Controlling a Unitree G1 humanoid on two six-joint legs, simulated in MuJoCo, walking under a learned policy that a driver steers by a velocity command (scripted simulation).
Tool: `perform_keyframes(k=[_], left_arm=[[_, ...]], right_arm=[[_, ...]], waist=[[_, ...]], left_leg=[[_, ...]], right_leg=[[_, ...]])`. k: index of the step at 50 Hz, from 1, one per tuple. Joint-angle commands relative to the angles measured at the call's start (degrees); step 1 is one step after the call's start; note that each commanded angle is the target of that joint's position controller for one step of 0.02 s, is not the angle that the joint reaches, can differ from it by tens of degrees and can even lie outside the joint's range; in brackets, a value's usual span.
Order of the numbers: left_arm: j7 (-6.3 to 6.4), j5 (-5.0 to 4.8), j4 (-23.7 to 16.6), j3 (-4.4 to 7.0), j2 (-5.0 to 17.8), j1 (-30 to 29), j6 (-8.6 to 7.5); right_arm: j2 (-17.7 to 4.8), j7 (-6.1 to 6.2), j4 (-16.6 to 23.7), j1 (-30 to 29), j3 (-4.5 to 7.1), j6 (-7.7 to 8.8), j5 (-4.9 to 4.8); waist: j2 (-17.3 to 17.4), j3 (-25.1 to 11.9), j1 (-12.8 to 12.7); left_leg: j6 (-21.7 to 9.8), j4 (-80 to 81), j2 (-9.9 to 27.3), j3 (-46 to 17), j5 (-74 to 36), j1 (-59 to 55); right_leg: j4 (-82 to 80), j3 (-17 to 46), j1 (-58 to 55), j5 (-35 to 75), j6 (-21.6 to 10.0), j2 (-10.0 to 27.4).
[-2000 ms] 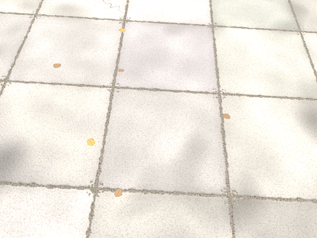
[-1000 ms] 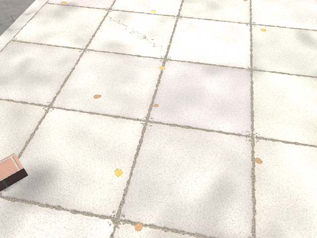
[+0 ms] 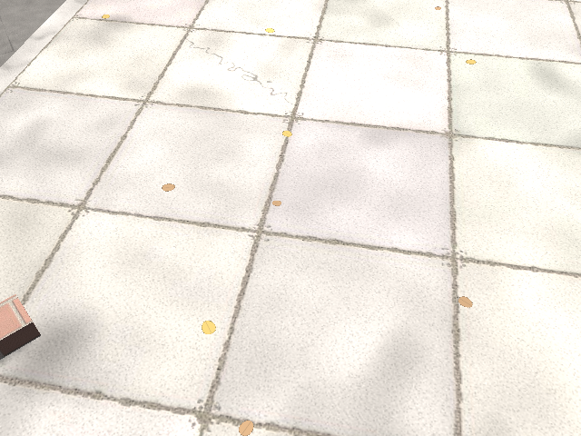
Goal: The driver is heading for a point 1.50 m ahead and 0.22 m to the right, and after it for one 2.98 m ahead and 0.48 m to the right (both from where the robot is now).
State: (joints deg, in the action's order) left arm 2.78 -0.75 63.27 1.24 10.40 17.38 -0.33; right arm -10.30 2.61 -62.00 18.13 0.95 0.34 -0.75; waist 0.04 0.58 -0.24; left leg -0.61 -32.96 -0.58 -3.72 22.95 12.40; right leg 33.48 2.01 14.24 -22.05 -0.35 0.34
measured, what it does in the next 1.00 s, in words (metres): walks ahead: right foot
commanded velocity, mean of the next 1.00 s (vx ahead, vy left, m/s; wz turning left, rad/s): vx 0.43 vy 0.00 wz -0.19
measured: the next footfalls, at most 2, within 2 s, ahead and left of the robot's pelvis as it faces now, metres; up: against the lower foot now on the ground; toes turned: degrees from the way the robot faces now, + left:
right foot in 0.64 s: +0.44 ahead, -0.06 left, +0.00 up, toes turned -2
left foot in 1.12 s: +0.71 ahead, +0.10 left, +0.00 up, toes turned -21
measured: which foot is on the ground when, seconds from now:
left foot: down 0.00-0.66, up 0.68-1.00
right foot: down 0.00-0.28, up 0.30-0.62, down 0.64-1.00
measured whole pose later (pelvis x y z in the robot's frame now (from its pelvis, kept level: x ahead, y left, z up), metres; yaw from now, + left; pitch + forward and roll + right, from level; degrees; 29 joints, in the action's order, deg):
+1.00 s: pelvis +0.44 +0.01 +0.01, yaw -12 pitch +1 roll -1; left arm 0.1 -1.2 49.5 2.8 14.9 19.9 -4.1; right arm -15.4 1.4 -44.3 3.1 2.0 6.4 0.6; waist 1.3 1.0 -4.6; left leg 2.8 -36.6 4.8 -7.5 -2.3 37.5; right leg 19.3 7.3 9.0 -10.9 -5.6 -8.3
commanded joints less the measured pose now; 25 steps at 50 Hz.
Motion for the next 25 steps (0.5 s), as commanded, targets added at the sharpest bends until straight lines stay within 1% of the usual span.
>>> perform_keyframes(k=[1,4,6,7,8,9,10,11,12,13,14,15,16,17,18,19,20,21,22,23,24,25], left_arm=[[-0.25,-0.54,-1.9,1.02,5.6,2.8,-2.06],[-1.11,-0.92,-2.2,1.10,5.6,4.7,-3.69],[-1.51,-1.27,-2.1,1.30,6.4,7.1,-4.55],[-1.72,-1.44,-1.8,1.56,7.5,9.1,-4.94],[-1.93,-1.53,-1.4,1.93,8.9,11.3,-5.24],[-2.09,-1.56,-1.4,2.38,10.9,12.4,-5.45],[-2.14,-1.47,-1.7,2.51,11.3,12.4,-5.66],[-2.17,-1.43,-2.3,2.46,10.8,11.3,-5.76],[-2.27,-1.39,-3.3,2.47,10.6,8.9,-5.64],[-2.42,-1.27,-6.1,2.28,10.3,1.9,-5.45],[-2.62,-0.86,-10.5,1.92,9.4,-8.0,-6.24],[-3.12,1.17,-11.0,1.52,6.6,-6.3,-7.70],[-3.75,-0.32,-10.4,1.37,6.4,-4.0,-8.52],[-3.87,-2.35,-12.3,1.28,6.0,-8.4,-8.79],[-3.91,-3.13,-14.7,0.91,5.1,-13.0,-8.87],[-3.93,-2.57,-15.7,0.75,4.0,-14.1,-8.56],[-4.20,-1.67,-16.7,0.57,3.5,-13.3,-8.20],[-4.55,-1.21,-17.4,0.22,2.8,-13.0,-7.79],[-4.86,-0.83,-18.1,-0.32,2.0,-14.1,-7.45],[-5.02,-0.50,-19.3,-0.67,1.7,-16.2,-7.21],[-4.98,-0.24,-20.5,-0.83,1.7,-18.5,-6.89],[-4.77,-0.50,-21.3,-0.55,2.7,-20.2,-6.39]], right_arm=[[-5.4,-0.18,1.9,2.5,1.01,2.04,-0.63],[-4.7,-0.96,2.5,2.8,0.92,3.65,-0.97],[-3.8,-1.40,3.3,1.9,0.68,4.78,-1.15],[-3.3,-1.68,4.0,0.9,0.52,5.44,-1.17],[-2.4,-2.02,4.8,-0.2,0.29,6.15,-1.18],[-1.7,-2.32,5.6,-0.5,0.10,6.82,-1.17],[-1.8,-2.63,6.1,-1.0,0.01,7.36,-1.04],[-2.4,-3.10,5.9,-0.4,0.19,7.88,-1.01],[-2.6,-3.51,5.0,2.0,0.42,8.21,-1.23],[-3.9,-3.74,2.0,9.8,1.26,8.40,-1.55],[-10.1,-3.66,-2.6,24.0,3.69,8.19,-1.18],[-12.4,-3.72,-4.3,28.3,3.74,6.74,-0.38],[-8.4,-3.70,-3.0,27.2,2.42,5.89,0.09],[-7.4,-3.46,-2.5,24.6,1.97,5.48,0.79],[-6.7,-3.35,-2.0,21.9,1.20,5.23,0.93],[-5.6,-3.33,-1.5,19.2,0.27,4.86,0.92],[-4.3,-3.13,-0.8,16.3,-0.37,4.50,0.80],[-3.4,-2.70,0.3,13.6,-0.78,4.25,0.73],[-3.6,-2.04,1.6,10.6,-1.00,4.28,0.80],[-4.7,-1.47,2.6,8.7,-1.00,4.45,0.89],[-6.7,-0.97,2.9,8.9,-0.58,4.89,0.66],[-9.5,-0.62,2.7,10.3,0.07,5.53,0.28]], waist=[[0.1,8.7,-0.1],[-0.5,8.0,-0.4],[-2.7,8.2,-1.2],[-4.7,8.2,-1.9],[-7.7,7.9,-2.3],[-10.7,7.7,-1.8],[-11.0,7.8,-1.4],[-9.9,7.2,-0.4],[-9.3,6.1,1.6],[-6.6,4.4,6.4],[4.6,0.1,13.3],[20.4,-2.2,10.6],[14.6,-2.2,8.9],[8.4,2.5,8.4],[3.5,6.1,7.6],[1.5,7.1,5.8],[1.5,7.3,3.4],[2.7,7.6,2.1],[3.6,8.4,1.4],[3.5,9.0,1.0],[4.2,8.4,1.1],[5.8,7.7,1.1]], left_leg=[[-4.4,8.4,1.5,-2.2,17.3,9.2],[-5.1,6.7,1.5,-2.7,14.9,9.4],[-5.1,3.4,0.3,-1.2,11.4,11.4],[-5.0,0.2,-0.6,0.2,8.7,13.5],[-4.8,-4.3,-1.7,2.3,4.8,15.6],[-4.9,-7.9,-2.0,4.1,1.7,17.9],[-5.1,-8.7,-1.5,4.4,0.2,18.7],[-5.1,-8.1,-1.2,4.4,-0.5,18.5],[-4.9,-4.1,-1.4,4.8,-2.0,14.4],[-5.4,3.9,-1.6,3.4,-8.6,1.0],[-8.2,11.8,3.7,-8.9,-20.5,-20.8],[-8.8,10.3,14.7,-22.1,-46.7,-35.8],[-12.2,9.5,19.0,-27.0,-49.0,-37.1],[-14.1,10.8,20.3,-26.8,-45.2,-35.4],[-14.3,12.7,19.8,-23.2,-44.3,-33.7],[-13.1,14.4,18.4,-18.6,-44.8,-31.0],[-11.2,17.2,15.5,-14.0,-43.3,-25.2],[-9.7,20.7,12.7,-10.5,-39.8,-18.7],[-9.0,23.8,10.4,-7.4,-38.1,-11.1],[-8.3,26.0,8.2,-4.1,-36.6,-4.0],[-8.3,28.7,7.0,-2.1,-35.5,0.9],[-8.5,31.0,7.9,-1.8,-36.4,0.7]], right_leg=[[-8.0,2.7,5.1,-17.8,-4.3,1.4],[-8.3,5.2,3.6,-16.8,-5.9,2.3],[-10.3,9.1,0.9,-16.9,-7.8,4.0],[-12.2,13.0,-1.5,-17.2,-9.4,6.0],[-15.1,19.1,-4.3,-16.7,-11.6,9.4],[-16.7,25.8,-6.7,-12.7,-14.0,13.7],[-15.8,28.8,-7.3,-5.1,-15.0,16.2],[-13.1,26.6,-8.5,3.8,-14.4,16.0],[-9.3,22.4,-7.0,12.1,-12.7,14.6],[-2.4,15.4,1.4,21.5,-9.7,10.7],[18.8,2.4,17.0,34.3,-4.7,1.9],[37.1,-3.3,34.9,-4.5,-1.3,-3.4],[42.7,1.5,43.6,-9.7,-2.5,-2.7],[49.3,2.2,50.1,-8.9,-3.4,-0.7],[51.3,0.8,55.5,-5.9,-3.8,1.2],[50.3,-0.7,56.4,-3.5,-3.9,3.1],[45.2,-2.4,51.8,-0.6,-3.7,4.3],[38.3,-4.0,45.0,3.5,-3.1,4.4],[31.1,-5.5,37.8,9.3,-1.9,3.8],[21.8,-6.4,29.3,15.8,-1.1,2.8],[13.4,-7.3,20.1,21.5,-0.7,1.4],[8.8,-7.8,15.5,24.4,-0.8,0.0]])
Over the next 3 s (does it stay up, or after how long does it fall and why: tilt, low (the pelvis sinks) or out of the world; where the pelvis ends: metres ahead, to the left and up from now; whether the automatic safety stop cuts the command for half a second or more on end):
stays up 1.42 -0.23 0.01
